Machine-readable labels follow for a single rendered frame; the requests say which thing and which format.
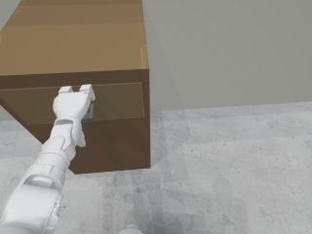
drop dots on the cabinet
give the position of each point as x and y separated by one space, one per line
58 43

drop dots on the drawer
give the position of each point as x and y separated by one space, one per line
36 105

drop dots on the handle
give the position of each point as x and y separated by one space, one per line
89 117

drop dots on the left robot upper arm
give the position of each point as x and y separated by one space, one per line
33 210

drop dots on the left robot forearm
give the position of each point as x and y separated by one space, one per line
51 164

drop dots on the robot left hand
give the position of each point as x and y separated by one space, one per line
74 104

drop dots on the left robot shin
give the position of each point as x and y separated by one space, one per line
132 227

